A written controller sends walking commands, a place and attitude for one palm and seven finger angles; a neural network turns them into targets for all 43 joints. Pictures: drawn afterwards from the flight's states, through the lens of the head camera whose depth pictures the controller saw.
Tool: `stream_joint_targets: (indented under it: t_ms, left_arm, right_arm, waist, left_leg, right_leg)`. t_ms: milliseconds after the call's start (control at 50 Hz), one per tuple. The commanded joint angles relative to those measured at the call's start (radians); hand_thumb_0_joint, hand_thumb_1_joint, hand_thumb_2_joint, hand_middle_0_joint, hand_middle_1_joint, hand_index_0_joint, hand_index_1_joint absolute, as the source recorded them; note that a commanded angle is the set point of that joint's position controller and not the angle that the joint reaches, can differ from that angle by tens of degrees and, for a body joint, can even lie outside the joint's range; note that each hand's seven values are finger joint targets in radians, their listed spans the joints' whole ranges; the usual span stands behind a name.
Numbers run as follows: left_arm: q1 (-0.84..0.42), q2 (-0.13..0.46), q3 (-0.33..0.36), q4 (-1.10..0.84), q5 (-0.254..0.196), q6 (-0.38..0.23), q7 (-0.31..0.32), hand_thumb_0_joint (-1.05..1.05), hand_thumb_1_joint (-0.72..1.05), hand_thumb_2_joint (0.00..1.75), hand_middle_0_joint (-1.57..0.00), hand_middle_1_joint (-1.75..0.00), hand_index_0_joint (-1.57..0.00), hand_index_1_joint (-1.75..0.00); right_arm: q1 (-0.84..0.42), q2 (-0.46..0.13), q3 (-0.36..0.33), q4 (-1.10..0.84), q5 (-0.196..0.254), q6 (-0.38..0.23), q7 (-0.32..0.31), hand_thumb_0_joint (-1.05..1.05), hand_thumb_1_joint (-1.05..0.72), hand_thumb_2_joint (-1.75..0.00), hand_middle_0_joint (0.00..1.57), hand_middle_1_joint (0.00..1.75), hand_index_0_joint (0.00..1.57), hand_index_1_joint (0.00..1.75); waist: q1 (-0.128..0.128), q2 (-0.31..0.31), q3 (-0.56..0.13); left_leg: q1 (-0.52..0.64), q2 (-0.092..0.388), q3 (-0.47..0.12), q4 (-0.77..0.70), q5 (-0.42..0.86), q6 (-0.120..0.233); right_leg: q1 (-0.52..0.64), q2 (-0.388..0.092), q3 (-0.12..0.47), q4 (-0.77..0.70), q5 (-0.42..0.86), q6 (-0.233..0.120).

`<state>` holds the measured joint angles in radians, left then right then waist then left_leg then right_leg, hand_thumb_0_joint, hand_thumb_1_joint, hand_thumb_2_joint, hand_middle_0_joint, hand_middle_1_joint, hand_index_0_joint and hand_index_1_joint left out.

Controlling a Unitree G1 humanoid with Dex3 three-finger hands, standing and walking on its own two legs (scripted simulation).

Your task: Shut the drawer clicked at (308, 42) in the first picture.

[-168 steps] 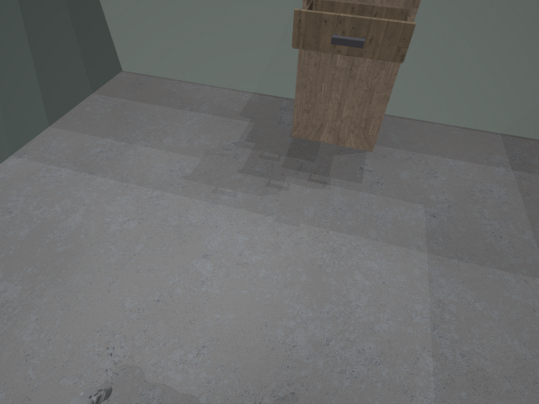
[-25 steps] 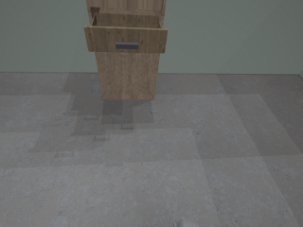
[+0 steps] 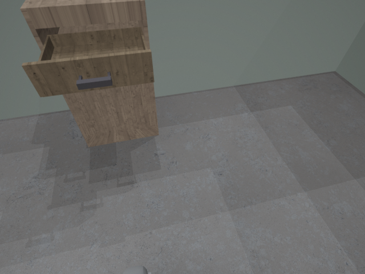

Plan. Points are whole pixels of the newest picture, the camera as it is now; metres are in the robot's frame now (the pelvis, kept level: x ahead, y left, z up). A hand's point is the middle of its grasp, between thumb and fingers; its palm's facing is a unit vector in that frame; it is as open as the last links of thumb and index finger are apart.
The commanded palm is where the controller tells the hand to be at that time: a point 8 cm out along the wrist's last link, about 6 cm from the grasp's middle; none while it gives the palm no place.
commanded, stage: walk to a spot facing it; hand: left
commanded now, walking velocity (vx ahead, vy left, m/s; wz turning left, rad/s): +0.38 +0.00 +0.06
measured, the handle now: (94, 79) +0.78 +0.36 -0.02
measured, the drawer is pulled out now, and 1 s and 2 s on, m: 0.30 0.30 0.30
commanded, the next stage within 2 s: turn to face it in 0.34 s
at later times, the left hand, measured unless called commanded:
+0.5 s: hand (89, 265) +0.18 +0.25 -0.18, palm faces +0.02 -0.99 -0.13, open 7.4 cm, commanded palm none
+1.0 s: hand (107, 208) +0.33 +0.24 -0.16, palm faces +0.17 -0.96 -0.20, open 7.2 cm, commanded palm none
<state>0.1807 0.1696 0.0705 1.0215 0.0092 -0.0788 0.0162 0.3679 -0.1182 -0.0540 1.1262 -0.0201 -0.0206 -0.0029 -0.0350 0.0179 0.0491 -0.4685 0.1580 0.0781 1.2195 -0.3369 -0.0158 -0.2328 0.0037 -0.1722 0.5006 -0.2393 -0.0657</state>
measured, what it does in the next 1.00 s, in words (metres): walks ahead: left foot, then right foot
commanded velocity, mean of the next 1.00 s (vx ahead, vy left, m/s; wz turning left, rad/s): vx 0.12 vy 0.00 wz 0.14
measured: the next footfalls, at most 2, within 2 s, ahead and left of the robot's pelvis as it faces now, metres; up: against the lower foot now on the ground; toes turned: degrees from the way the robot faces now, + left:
left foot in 0.28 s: +0.26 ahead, +0.16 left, +0.00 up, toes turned +11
right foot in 0.74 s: +0.33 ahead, -0.07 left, +0.00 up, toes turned -7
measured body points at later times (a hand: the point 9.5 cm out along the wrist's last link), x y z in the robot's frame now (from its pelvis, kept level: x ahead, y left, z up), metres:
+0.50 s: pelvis +0.19 +0.08 +0.01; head +0.20 +0.10 +0.46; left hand +0.18 +0.30 -0.16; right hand +0.23 -0.16 -0.13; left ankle +0.22 +0.16 -0.73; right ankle +0.17 -0.07 -0.64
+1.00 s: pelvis +0.25 +0.05 +0.00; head +0.27 +0.05 +0.45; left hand +0.32 +0.29 -0.14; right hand +0.29 -0.17 -0.16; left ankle +0.23 +0.17 -0.70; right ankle +0.30 -0.06 -0.73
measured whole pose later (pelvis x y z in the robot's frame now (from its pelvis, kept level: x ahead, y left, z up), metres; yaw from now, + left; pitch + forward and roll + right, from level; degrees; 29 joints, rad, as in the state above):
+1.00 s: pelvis +0.25 +0.05 +0.00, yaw +8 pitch -1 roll +0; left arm 0.15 0.15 0.05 0.99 0.03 0.00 0.04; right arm 0.26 -0.15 -0.06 1.06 -0.01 0.05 0.00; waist -0.02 0.01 0.05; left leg -0.36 0.07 0.08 0.86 -0.47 -0.04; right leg -0.25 -0.11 -0.24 0.52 -0.23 -0.01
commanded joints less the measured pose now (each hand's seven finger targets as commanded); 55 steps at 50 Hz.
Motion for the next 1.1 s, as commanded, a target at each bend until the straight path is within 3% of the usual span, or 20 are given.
stream_joint_targets:
  t_ms: [0,100,200,240,260,280,300,360,400,460,560,680,720,740,760,840,1000,1040,1060,1080]
  left_arm:
    - [0.108,0.076,-0.003,0.014,0.017,-0.006,0.001,0.00,0.90,0.90,-0.20,-0.30,-0.20,-0.30]
    - [0.153,0.111,-0.003,0.033,0.015,-0.008,-0.005,0.00,0.90,0.90,-0.20,-0.30,-0.20,-0.30]
    - [0.214,0.151,0.004,0.051,0.017,0.001,-0.006,0.00,0.90,0.90,-0.20,-0.30,-0.20,-0.30]
    - [0.198,0.145,0.004,0.048,0.013,0.008,-0.008,0.00,0.90,0.90,-0.20,-0.30,-0.20,-0.30]
    - [0.224,0.095,-0.002,0.034,0.005,0.010,-0.014,0.00,0.90,0.90,-0.20,-0.30,-0.20,-0.30]
    - [0.212,0.057,-0.014,0.004,-0.002,0.008,-0.021,0.00,0.90,0.90,-0.20,-0.30,-0.20,-0.30]
    - [0.171,0.099,-0.005,-0.006,0.009,0.013,-0.016,0.00,0.90,0.90,-0.20,-0.30,-0.20,-0.30]
    - [0.146,0.056,-0.002,0.021,0.016,0.037,-0.029,0.00,0.90,0.90,-0.20,-0.30,-0.20,-0.30]
    - [0.202,0.020,-0.004,0.035,0.020,0.058,-0.031,0.00,0.90,0.90,-0.20,-0.30,-0.20,-0.30]
    - [0.218,-0.004,-0.007,0.040,0.018,0.074,-0.019,0.00,0.90,0.90,-0.20,-0.30,-0.20,-0.30]
    - [0.125,-0.010,-0.024,0.014,0.014,0.070,-0.004,0.00,0.90,0.90,-0.20,-0.30,-0.20,-0.30]
    - [0.118,0.053,-0.014,0.010,0.009,0.058,0.010,0.00,0.90,0.90,-0.20,-0.30,-0.20,-0.30]
    - [0.159,0.163,0.003,0.022,0.015,0.046,0.024,0.00,0.90,0.90,-0.20,-0.30,-0.20,-0.30]
    - [0.184,0.197,0.006,0.012,0.012,0.052,0.021,0.00,0.90,0.90,-0.20,-0.30,-0.20,-0.30]
    - [0.145,0.176,0.008,0.002,0.012,0.052,0.026,0.00,0.90,0.90,-0.20,-0.30,-0.20,-0.30]
    - [0.037,0.124,0.006,-0.039,0.013,0.061,0.036,0.00,0.90,0.90,-0.20,-0.30,-0.20,-0.30]
    - [0.042,0.167,0.024,-0.050,0.018,0.078,0.028,0.00,0.90,0.90,-0.20,-0.30,-0.20,-0.30]
    - [0.030,0.140,0.018,-0.064,0.005,0.091,0.021,0.00,0.90,0.90,-0.20,-0.30,-0.20,-0.30]
    - [0.041,0.093,0.009,-0.086,-0.002,0.100,0.014,0.00,0.90,0.90,-0.20,-0.30,-0.20,-0.30]
    - [-0.005,0.070,0.000,-0.117,-0.001,0.105,0.012,0.00,0.90,0.90,-0.20,-0.30,-0.20,-0.30]
  right_arm:
    - [0.039,-0.031,-0.008,-0.067,-0.008,0.004,0.009,0.00,-0.90,-0.90,0.20,0.30,0.20,0.30]
    - [-0.132,-0.058,-0.008,-0.141,-0.006,-0.009,0.034,0.00,-0.90,-0.90,0.20,0.30,0.20,0.30]
    - [-0.201,-0.091,-0.007,-0.174,-0.006,-0.030,0.037,0.00,-0.90,-0.90,0.20,0.30,0.20,0.30]
    - [-0.017,-0.141,-0.019,-0.118,-0.013,-0.042,0.023,0.00,-0.90,-0.90,0.20,0.30,0.20,0.30]
    - [0.124,-0.240,-0.039,-0.085,-0.026,-0.051,0.009,0.00,-0.90,-0.90,0.20,0.30,0.20,0.30]
    - [0.215,-0.330,-0.058,-0.067,-0.020,-0.048,0.000,0.00,-0.90,-0.90,0.20,0.30,0.20,0.30]
    - [0.176,-0.305,-0.044,-0.071,-0.012,-0.038,-0.009,0.00,-0.90,-0.90,0.20,0.30,0.20,0.30]
    - [-0.031,-0.175,-0.007,-0.122,-0.008,-0.048,-0.018,0.00,-0.90,-0.90,0.20,0.30,0.20,0.30]
    - [-0.052,-0.147,-0.001,-0.122,-0.003,-0.061,-0.023,0.00,-0.90,-0.90,0.20,0.30,0.20,0.30]
    - [-0.026,-0.114,0.003,-0.099,0.002,-0.065,-0.027,0.00,-0.90,-0.90,0.20,0.30,0.20,0.30]
    - [0.006,-0.128,0.008,-0.063,0.003,-0.047,-0.025,0.00,-0.90,-0.90,0.20,0.30,0.20,0.30]
    - [-0.010,-0.127,-0.002,-0.044,0.007,-0.005,-0.022,0.00,-0.90,-0.90,0.20,0.30,0.20,0.30]
    - [0.017,-0.048,0.008,-0.065,0.014,0.004,-0.010,0.00,-0.90,-0.90,0.20,0.30,0.20,0.30]
    - [0.018,-0.054,0.002,-0.077,0.014,0.019,-0.014,0.00,-0.90,-0.90,0.20,0.30,0.20,0.30]
    - [0.002,-0.053,-0.001,-0.074,0.012,0.037,-0.016,0.00,-0.90,-0.90,0.20,0.30,0.20,0.30]
    - [-0.010,-0.057,-0.008,-0.070,0.008,0.051,-0.006,0.00,-0.90,-0.90,0.20,0.30,0.20,0.30]
    - [-0.061,-0.065,-0.005,-0.126,0.005,0.049,-0.001,0.00,-0.90,-0.90,0.20,0.30,0.20,0.30]
    - [-0.013,-0.115,-0.014,-0.117,0.003,0.038,0.001,0.00,-0.90,-0.90,0.20,0.30,0.20,0.30]
    - [-0.006,-0.200,-0.028,-0.133,-0.006,0.030,-0.003,0.00,-0.90,-0.90,0.20,0.30,0.20,0.30]
    - [-0.010,-0.268,-0.040,-0.150,-0.012,0.033,-0.010,0.00,-0.90,-0.90,0.20,0.30,0.20,0.30]
  waist:
    - [-0.003,-0.122,0.043]
    - [0.032,-0.162,0.090]
    - [0.052,-0.080,0.081]
    - [-0.036,0.023,-0.003]
    - [-0.081,0.215,-0.100]
    - [-0.091,0.406,-0.156]
    - [-0.082,0.272,-0.134]
    - [-0.001,0.095,0.030]
    - [0.038,0.093,0.015]
    - [0.052,0.084,-0.012]
    - [0.034,0.127,-0.014]
    - [0.065,0.075,-0.022]
    - [0.064,-0.202,-0.050]
    - [0.074,-0.234,-0.084]
    - [0.071,-0.255,-0.082]
    - [0.032,-0.163,-0.035]
    - [0.037,-0.181,-0.046]
    - [0.005,-0.042,-0.059]
    - [0.002,0.209,-0.056]
    - [-0.015,0.312,-0.023]
  left_leg:
    - [-0.056,0.034,-0.013,-0.134,0.100,-0.019]
    - [-0.060,0.019,0.015,-0.415,0.180,-0.017]
    - [0.050,-0.041,0.073,-0.585,0.114,0.013]
    - [0.343,-0.080,0.083,-0.698,0.133,0.031]
    - [0.550,0.100,-0.165,-0.793,0.113,0.093]
    - [0.647,0.315,-0.454,-0.937,0.169,0.180]
    - [0.581,0.326,-0.459,-0.968,0.093,0.200]
    - [0.305,0.247,-0.215,-1.025,0.050,0.145]
    - [0.278,0.192,-0.057,-1.009,0.247,0.112]
    - [0.275,0.155,0.027,-0.988,0.525,0.142]
    - [0.309,0.116,0.022,-0.929,0.695,0.169]
    - [0.231,0.062,-0.051,-0.781,0.383,0.095]
    - [0.025,-0.093,0.058,-0.586,-0.054,0.004]
    - [0.055,-0.114,0.037,-0.409,-0.265,-0.002]
    - [0.052,-0.096,-0.018,-0.274,-0.278,-0.004]
    - [0.018,-0.071,-0.035,-0.158,-0.147,-0.018]
    - [0.181,-0.101,0.043,-0.566,-0.012,-0.029]
    - [0.339,-0.071,-0.005,-0.770,0.160,-0.013]
    - [0.345,0.111,-0.265,-0.878,0.298,0.062]
    - [0.287,0.249,-0.425,-0.966,0.435,0.174]
  right_leg:
    - [-0.079,-0.271,0.186,-0.331,0.090,-0.094]
    - [-0.024,-0.260,0.168,-0.340,0.010,-0.084]
    - [0.075,-0.279,0.193,-0.245,0.134,-0.081]
    - [-0.007,-0.206,0.113,0.017,0.250,-0.044]
    - [-0.158,-0.101,0.042,0.303,0.114,0.013]
    - [-0.346,0.005,0.028,0.605,-0.337,0.047]
    - [-0.372,-0.038,0.139,0.726,-0.336,0.026]
    - [-0.367,-0.120,0.177,0.774,-0.125,0.031]
    - [-0.323,-0.116,0.160,0.739,-0.047,0.053]
    - [-0.274,-0.118,0.141,0.615,-0.021,0.079]
    - [-0.172,-0.098,0.077,0.292,-0.009,0.101]
    - [0.061,-0.094,0.071,-0.060,0.147,0.110]
    - [0.228,-0.363,0.295,-0.112,0.488,0.021]
    - [0.175,-0.454,0.326,-0.173,0.495,-0.064]
    - [0.116,-0.444,0.330,-0.209,0.415,-0.102]
    - [0.049,-0.364,0.161,-0.202,0.346,-0.068]
    - [0.016,-0.338,0.079,-0.108,0.239,-0.035]
    - [-0.090,-0.280,0.023,0.025,0.086,0.041]
    - [-0.198,-0.168,-0.029,0.179,-0.116,0.107]
    - [-0.256,-0.103,0.025,0.358,-0.350,0.130]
